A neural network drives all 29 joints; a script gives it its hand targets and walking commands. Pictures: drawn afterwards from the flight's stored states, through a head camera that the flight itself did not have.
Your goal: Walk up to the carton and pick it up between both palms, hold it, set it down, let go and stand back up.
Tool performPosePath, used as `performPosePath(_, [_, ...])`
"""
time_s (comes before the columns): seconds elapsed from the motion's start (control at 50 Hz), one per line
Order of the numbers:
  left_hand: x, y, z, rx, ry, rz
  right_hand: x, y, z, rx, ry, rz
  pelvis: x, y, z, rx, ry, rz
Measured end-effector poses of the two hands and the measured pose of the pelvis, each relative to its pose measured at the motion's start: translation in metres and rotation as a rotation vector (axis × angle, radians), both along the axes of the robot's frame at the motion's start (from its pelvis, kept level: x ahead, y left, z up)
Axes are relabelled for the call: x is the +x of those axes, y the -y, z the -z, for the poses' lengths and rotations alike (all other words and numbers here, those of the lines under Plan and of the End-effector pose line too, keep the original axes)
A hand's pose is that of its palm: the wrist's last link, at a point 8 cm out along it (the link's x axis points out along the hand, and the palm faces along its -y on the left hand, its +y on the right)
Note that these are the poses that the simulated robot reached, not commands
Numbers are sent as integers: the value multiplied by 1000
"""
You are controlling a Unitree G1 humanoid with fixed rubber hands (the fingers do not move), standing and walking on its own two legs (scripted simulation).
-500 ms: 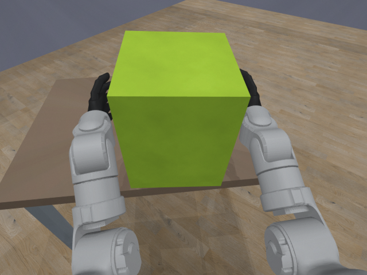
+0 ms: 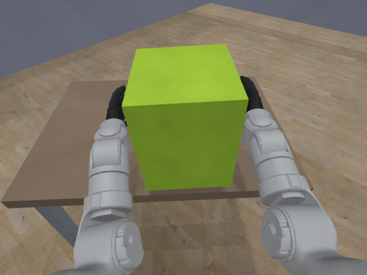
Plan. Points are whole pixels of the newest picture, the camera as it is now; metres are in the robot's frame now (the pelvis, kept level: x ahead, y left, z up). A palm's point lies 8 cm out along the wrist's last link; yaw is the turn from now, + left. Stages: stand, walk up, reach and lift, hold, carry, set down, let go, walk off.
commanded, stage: set down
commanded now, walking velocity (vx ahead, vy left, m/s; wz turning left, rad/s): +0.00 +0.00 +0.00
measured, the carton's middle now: (185, 119) +0.43 +0.01 +0.14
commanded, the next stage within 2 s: none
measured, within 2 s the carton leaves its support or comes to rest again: rests again in 1.12 s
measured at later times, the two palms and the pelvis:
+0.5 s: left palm (121, 125) +0.40 +0.15 +0.15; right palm (252, 115) +0.42 -0.14 +0.16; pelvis +0.00 -0.01 +0.00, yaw +0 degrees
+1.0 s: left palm (124, 135) +0.41 +0.15 +0.11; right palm (247, 125) +0.43 -0.14 +0.12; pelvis +0.00 -0.01 +0.00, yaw +0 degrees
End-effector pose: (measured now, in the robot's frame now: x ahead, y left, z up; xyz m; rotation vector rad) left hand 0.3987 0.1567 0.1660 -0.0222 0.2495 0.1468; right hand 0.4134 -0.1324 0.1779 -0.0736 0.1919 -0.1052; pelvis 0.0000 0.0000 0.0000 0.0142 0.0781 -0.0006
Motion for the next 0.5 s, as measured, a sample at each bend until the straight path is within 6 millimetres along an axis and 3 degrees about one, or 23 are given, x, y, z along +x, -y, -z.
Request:
performPosePath(0.3, [0, 0, 31, 10, -71, -17, 5, 0, 36, 14, -72, -17, 4, 1, 0, 0, -40, 4])
performPosePath(0.5, [4, 6, 14, -2, -8, -17, 8, 6, 15, -11, -11, -20, 0, 7, 1, -1, -45, 3])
